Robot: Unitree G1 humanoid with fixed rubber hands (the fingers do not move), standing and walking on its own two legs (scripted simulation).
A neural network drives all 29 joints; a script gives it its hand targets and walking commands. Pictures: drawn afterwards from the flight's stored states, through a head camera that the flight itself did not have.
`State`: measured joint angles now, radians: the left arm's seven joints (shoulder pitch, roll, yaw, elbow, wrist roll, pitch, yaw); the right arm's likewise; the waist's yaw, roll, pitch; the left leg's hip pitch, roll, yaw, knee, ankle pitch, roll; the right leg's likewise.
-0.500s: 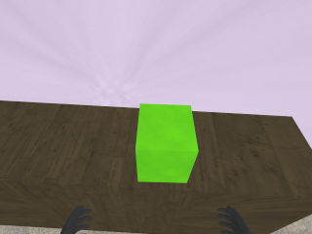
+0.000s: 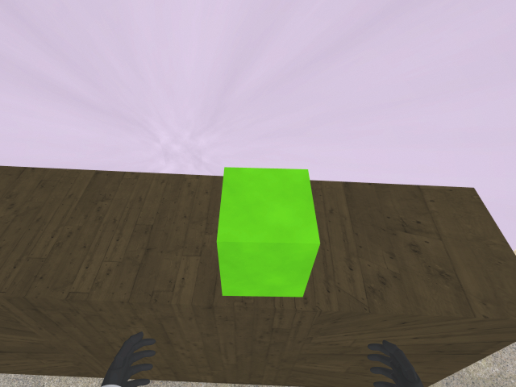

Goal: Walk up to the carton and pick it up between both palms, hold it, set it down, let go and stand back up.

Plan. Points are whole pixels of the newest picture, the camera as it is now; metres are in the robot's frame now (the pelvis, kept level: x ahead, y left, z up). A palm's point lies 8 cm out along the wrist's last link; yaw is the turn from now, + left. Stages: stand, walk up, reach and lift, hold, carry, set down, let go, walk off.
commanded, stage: let go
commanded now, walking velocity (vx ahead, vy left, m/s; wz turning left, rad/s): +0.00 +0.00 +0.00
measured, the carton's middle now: (264, 233) +0.41 -0.01 -0.03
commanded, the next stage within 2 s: stand in 0.02 s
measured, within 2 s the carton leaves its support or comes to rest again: neither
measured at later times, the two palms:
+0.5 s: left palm out of the picture +0.02 +0.27 -0.12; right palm out of the picture +0.04 -0.23 -0.12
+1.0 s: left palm out of the picture -0.06 +0.28 -0.14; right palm out of the picture +0.00 -0.22 -0.13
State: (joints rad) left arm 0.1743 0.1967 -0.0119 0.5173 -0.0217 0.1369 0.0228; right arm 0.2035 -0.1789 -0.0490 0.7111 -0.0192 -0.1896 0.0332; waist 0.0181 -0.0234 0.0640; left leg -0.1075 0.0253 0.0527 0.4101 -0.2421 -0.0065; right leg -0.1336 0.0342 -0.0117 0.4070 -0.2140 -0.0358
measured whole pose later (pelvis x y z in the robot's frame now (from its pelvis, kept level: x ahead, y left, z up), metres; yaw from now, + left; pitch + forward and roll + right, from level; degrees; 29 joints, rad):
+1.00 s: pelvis -0.04 +0.03 -0.01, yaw +3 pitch -3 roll +0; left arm 0.42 0.23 -0.01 0.90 0.02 -0.01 0.02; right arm 0.38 -0.24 0.01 0.85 0.00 -0.01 -0.02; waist 0.01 0.00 0.01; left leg -0.23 -0.04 0.02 0.49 -0.22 0.05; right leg -0.23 -0.03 -0.02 0.48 -0.20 0.02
